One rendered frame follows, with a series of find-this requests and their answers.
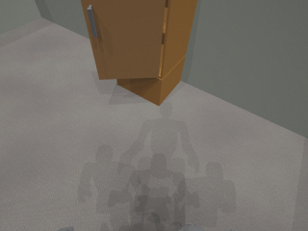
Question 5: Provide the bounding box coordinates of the handle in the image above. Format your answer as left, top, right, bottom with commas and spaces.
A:
87, 5, 97, 38

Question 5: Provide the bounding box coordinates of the cupboard door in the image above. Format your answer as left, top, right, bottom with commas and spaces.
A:
81, 0, 166, 80

